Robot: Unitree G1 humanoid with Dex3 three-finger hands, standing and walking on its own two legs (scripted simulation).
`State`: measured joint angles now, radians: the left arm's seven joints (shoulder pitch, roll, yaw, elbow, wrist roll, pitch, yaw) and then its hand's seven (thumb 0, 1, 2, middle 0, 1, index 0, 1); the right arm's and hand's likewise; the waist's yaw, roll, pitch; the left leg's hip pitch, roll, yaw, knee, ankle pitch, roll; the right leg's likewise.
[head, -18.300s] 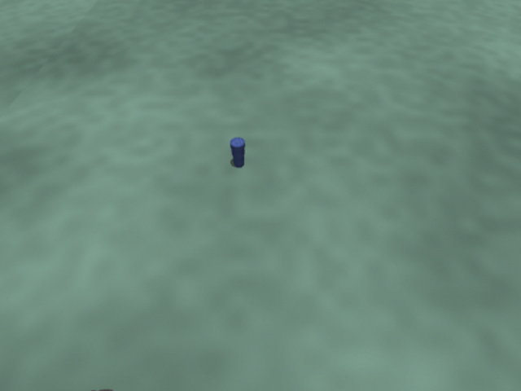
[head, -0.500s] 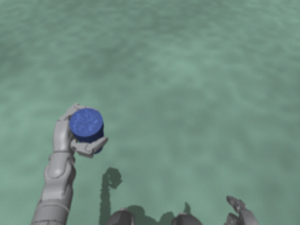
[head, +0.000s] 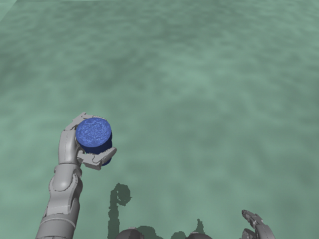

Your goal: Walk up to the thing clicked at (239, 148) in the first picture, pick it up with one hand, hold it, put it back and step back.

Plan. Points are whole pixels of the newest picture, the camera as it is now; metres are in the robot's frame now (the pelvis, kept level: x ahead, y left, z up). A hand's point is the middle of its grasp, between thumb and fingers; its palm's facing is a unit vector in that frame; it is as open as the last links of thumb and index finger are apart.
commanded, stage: hold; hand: left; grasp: from the side
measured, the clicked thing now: (98, 146) +0.33 +0.17 +0.02
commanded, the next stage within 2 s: none
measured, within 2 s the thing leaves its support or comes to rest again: neither
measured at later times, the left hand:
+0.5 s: hand (93, 141) +0.33 +0.18 +0.05, palm faces +0.10 -0.99 -0.02, open 9.7 cm
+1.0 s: hand (94, 142) +0.33 +0.17 +0.05, palm faces +0.08 -1.00 -0.02, open 9.7 cm
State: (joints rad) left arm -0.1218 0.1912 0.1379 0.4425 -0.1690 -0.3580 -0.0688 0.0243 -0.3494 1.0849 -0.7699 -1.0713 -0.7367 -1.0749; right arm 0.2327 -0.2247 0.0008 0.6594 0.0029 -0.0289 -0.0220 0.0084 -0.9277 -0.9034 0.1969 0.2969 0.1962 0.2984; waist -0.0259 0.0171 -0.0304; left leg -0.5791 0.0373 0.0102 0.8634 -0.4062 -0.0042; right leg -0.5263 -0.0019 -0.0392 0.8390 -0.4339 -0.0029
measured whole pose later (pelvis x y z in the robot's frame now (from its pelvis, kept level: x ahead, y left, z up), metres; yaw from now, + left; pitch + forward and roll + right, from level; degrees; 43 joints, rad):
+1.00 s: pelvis +0.00 +0.01 +0.01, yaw +0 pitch +5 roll -1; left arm -0.13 0.18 0.11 0.47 -0.15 -0.36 -0.04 0.02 -0.35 1.09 -0.77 -1.07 -0.74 -1.08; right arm 0.23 -0.22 0.00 0.67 0.00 -0.05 -0.01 0.01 -0.93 -0.91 0.20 0.30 0.20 0.30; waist -0.02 0.01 -0.02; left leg -0.52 0.03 0.02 0.81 -0.39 0.01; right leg -0.46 -0.01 -0.03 0.77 -0.40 0.01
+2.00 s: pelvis +0.00 +0.01 +0.01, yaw +0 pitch +5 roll -1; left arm -0.12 0.17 0.12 0.46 -0.16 -0.38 -0.04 0.02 -0.35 1.09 -0.77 -1.08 -0.73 -1.08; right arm 0.23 -0.22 0.00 0.68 0.01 -0.05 -0.02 0.01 -0.93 -0.91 0.20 0.30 0.20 0.30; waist -0.02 0.02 -0.02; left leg -0.53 0.03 0.02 0.82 -0.38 0.00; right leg -0.48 -0.01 -0.03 0.79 -0.40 0.01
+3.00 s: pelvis -0.05 +0.01 -0.18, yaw -2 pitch +30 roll -3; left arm -0.43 0.26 0.31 0.89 -0.16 -0.73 -0.12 0.02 -0.34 1.08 -0.76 -1.07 -0.73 -1.08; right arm 0.13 -0.25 -0.01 0.69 -0.06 -0.04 0.07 0.01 -0.91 -0.91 0.19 0.30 0.19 0.30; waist -0.07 0.01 -0.19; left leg -1.58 0.05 -0.03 1.69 -0.64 0.01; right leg -1.51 0.00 -0.05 1.67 -0.68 0.00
